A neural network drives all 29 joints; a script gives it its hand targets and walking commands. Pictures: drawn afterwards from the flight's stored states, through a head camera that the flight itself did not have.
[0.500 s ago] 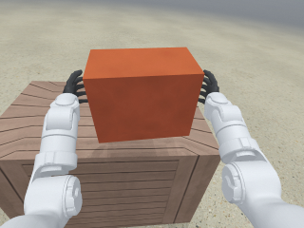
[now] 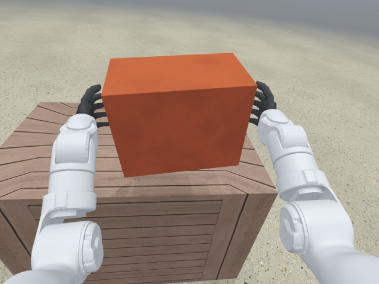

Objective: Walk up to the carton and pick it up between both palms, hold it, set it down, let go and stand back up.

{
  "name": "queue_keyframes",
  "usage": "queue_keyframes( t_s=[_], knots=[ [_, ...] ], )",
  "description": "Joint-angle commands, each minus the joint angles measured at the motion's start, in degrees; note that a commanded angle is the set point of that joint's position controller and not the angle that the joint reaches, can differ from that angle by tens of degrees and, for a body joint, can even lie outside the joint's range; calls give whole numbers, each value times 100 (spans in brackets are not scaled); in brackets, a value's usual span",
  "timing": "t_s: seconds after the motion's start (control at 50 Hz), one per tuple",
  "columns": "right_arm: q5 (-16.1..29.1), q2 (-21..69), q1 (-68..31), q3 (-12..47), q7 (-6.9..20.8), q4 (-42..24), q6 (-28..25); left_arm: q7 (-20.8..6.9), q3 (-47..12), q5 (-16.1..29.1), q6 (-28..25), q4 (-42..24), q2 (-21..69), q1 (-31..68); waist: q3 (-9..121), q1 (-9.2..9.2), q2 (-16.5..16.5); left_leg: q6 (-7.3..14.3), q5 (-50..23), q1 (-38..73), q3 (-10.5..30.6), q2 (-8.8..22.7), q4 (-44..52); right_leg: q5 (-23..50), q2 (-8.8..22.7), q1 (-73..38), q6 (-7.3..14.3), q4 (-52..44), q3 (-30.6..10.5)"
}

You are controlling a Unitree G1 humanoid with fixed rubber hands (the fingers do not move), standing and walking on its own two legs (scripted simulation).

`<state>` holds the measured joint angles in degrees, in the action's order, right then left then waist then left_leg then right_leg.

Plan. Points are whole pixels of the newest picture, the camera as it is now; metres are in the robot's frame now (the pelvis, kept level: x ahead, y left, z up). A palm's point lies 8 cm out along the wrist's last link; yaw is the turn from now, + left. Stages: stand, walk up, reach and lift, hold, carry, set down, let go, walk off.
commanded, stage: hold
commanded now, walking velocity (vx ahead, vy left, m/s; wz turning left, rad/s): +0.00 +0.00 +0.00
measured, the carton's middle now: (178, 115) +0.44 +0.04 +0.20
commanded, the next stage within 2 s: set down in 1.98 s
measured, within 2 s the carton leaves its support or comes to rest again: neither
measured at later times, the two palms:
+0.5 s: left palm (87, 120) +0.36 +0.22 +0.22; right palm (267, 116) +0.38 -0.15 +0.24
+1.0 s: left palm (87, 119) +0.36 +0.22 +0.22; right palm (267, 115) +0.38 -0.15 +0.25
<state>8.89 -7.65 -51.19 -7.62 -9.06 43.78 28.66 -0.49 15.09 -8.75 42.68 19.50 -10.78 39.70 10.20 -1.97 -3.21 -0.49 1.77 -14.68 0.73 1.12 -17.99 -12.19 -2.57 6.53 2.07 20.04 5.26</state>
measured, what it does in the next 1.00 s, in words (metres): stands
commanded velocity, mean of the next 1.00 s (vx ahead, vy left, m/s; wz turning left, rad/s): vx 0.00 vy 0.00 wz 0.00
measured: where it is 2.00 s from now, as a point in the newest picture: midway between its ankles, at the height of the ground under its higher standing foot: outside the picture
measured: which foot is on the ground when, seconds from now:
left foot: down 0.00-1.00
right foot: down 0.00-1.00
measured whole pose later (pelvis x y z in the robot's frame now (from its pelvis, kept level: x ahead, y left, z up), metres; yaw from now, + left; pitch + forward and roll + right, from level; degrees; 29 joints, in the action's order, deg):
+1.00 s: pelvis +0.00 +0.00 +0.00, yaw +0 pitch -2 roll -1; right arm 9.8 -8.7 -51.2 -6.9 -8.6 42.7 30.5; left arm -0.5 15.1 -8.9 44.5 17.6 -10.3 39.7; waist 10.2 -2.0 -3.2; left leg -0.5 1.7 -14.7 0.7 1.1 -18.0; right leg -12.2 -2.6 6.5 2.1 20.0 5.3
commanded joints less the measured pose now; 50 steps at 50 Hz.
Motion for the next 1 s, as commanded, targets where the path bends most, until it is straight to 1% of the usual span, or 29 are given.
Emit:
queue_keyframes(
  t_s=[0.0,0.02,0.08,0.16,0.18,0.2,0.22,0.28,0.3,0.32,0.36,0.4,0.42,0.46,0.5,0.54,0.56,0.58,0.6,0.64,0.66,0.68,0.74,0.76,0.8,0.84,0.9,0.94,0.98],
  knots=[
    [1067,2272,-4057,1448,996,-2335,-227,-1286,-1839,762,-368,-1616,3220,4420,1787,-325,708,-10,-344,2991,141,-8,97,887,151,448,-285,-870,-650],
    [1073,2327,-4104,1461,1019,-2324,-230,-1272,-1744,745,-385,-1621,3131,4560,1773,-242,628,30,-262,2927,117,-27,96,758,139,483,-289,-878,-640],
    [1027,2357,-4275,1419,1062,-2361,-256,-1224,-1866,811,-389,-1563,3271,4628,1862,-258,660,8,-123,2874,136,-6,119,633,144,550,-279,-861,-624],
    [1130,2366,-4203,1507,1060,-2425,-253,-1205,-1929,869,-393,-1690,3311,4574,1984,-274,665,-15,-348,2970,159,-4,66,894,129,491,-284,-829,-632],
    [1150,2390,-4178,1540,1069,-2433,-237,-1191,-1941,864,-401,-1795,3252,4638,2037,-231,742,-17,-387,3018,148,-19,51,929,139,504,-290,-834,-636],
    [1135,2373,-4157,1530,1063,-2463,-230,-1195,-1911,842,-374,-1731,3253,4534,1986,-230,681,2,-387,3002,143,-21,45,912,133,449,-284,-839,-636],
    [1141,2355,-4179,1517,1067,-2427,-236,-1195,-1981,888,-383,-1773,3274,4638,2044,-258,748,-38,-346,3012,158,-14,37,861,132,509,-282,-821,-639],
    [1152,2300,-4147,1510,1066,-2377,-198,-1214,-1848,787,-322,-1621,3201,4439,1907,-231,626,27,-303,2978,158,-18,63,859,146,491,-295,-858,-665],
    [1135,2315,-4108,1517,1056,-2372,-179,-1229,-1748,716,-305,-1579,3124,4358,1801,-171,583,58,-317,2878,122,-48,66,866,156,445,-309,-856,-657],
    [1158,2314,-4071,1535,1057,-2436,-172,-1238,-1867,809,-312,-1705,3188,4404,1895,-247,573,35,-339,2957,150,-30,65,940,136,434,-315,-841,-650],
    [1137,2298,-4061,1486,1060,-2366,-159,-1225,-1902,830,-330,-1730,3194,4500,1912,-270,673,1,-234,2963,154,-15,80,797,143,517,-288,-847,-658],
    [1200,2324,-4190,1566,1071,-2469,-173,-1209,-1874,800,-315,-1707,3161,4483,1918,-181,685,20,-296,2948,135,-28,64,805,132,561,-299,-836,-633],
    [1226,2295,-4195,1583,1070,-2529,-172,-1212,-1951,861,-308,-1738,3219,4435,1973,-227,699,3,-345,2963,144,-23,34,892,129,521,-296,-822,-642],
    [1173,2280,-4110,1533,1054,-2456,-138,-1235,-1850,816,-295,-1689,3139,4416,1865,-224,613,29,-353,2922,123,-42,53,915,144,502,-312,-841,-643],
    [1161,2277,-4200,1479,1068,-2453,-157,-1217,-1946,880,-315,-1707,3213,4578,1978,-268,697,-18,-201,2925,159,-9,69,728,128,572,-293,-835,-639],
    [1217,2365,-4255,1586,1063,-2582,-166,-1196,-1903,872,-314,-1732,3206,4495,2001,-183,628,30,-270,2924,129,-29,50,798,130,540,-305,-830,-642],
    [1202,2270,-4190,1520,1077,-2497,-164,-1196,-1953,881,-296,-1721,3254,4420,1947,-209,721,-9,-204,2917,128,-12,63,714,137,599,-278,-831,-651],
    [1147,2288,-4255,1471,1073,-2403,-157,-1228,-1821,808,-278,-1557,3138,4535,1773,-182,665,43,-101,2821,114,-43,78,617,167,603,-290,-862,-661],
    [1173,2338,-4198,1522,1078,-2497,-150,-1226,-1824,823,-292,-1660,3140,4532,1895,-176,621,47,-177,2862,136,-32,69,742,154,545,-297,-837,-661],
    [1189,2240,-4119,1517,1074,-2447,-144,-1234,-1917,851,-283,-1685,3227,4418,1935,-257,689,-8,-255,2963,138,-4,52,800,147,577,-282,-830,-662],
    [1156,2241,-4247,1483,1076,-2436,-153,-1238,-1812,768,-256,-1545,3142,4401,1816,-180,644,43,-116,2856,125,-30,87,630,160,593,-287,-870,-666],
    [1199,2304,-4118,1542,1066,-2484,-137,-1242,-1823,800,-259,-1670,3152,4334,1863,-178,627,39,-269,2891,123,-35,53,819,151,514,-291,-840,-674],
    [1152,2238,-4166,1459,1055,-2451,-141,-1252,-1878,834,-264,-1626,3197,4438,1842,-265,684,3,-184,2861,133,-25,77,763,154,544,-289,-838,-659],
    [1174,2324,-4221,1520,1054,-2574,-153,-1258,-1903,885,-295,-1738,3175,4552,2017,-203,650,19,-261,2866,122,-39,37,817,152,494,-294,-821,-675],
    [1216,2337,-4281,1551,1059,-2548,-147,-1214,-1930,921,-313,-1769,3192,4621,2017,-238,694,-4,-289,2856,129,-42,46,857,150,520,-310,-812,-663],
    [1226,2372,-4199,1600,1042,-2592,-139,-1236,-1818,841,-288,-1732,3123,4428,1967,-162,582,60,-403,2865,100,-62,9,983,164,442,-328,-805,-672],
    [1214,2295,-4144,1544,1039,-2543,-122,-1234,-1893,880,-273,-1726,3171,4424,1964,-241,639,6,-349,2908,129,-35,28,946,139,489,-310,-809,-660],
    [1203,2320,-4189,1549,1040,-2524,-127,-1247,-1844,822,-260,-1668,3155,4482,1915,-186,673,24,-306,2867,97,-56,41,802,161,500,-312,-855,-674],
    [1216,2244,-4086,1548,1059,-2473,-108,-1243,-1903,846,-263,-1757,3185,4422,1914,-224,698,-5,-307,2929,129,-28,43,828,143,560,-288,-816,-672]
  ],
)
